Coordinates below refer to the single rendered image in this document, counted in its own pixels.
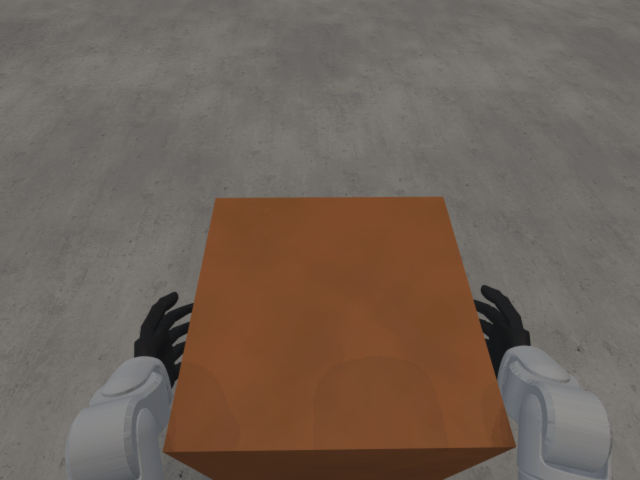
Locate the carton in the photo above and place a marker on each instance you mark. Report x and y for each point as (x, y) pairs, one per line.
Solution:
(334, 338)

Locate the right robot hand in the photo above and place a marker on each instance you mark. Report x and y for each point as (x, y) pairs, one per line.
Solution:
(507, 329)

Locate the left robot hand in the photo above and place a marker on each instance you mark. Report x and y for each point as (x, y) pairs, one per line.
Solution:
(156, 339)

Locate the robot left forearm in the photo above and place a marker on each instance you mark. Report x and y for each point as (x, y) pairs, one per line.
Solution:
(116, 437)

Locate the robot right forearm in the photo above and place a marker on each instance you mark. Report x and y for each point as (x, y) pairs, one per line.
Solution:
(565, 433)

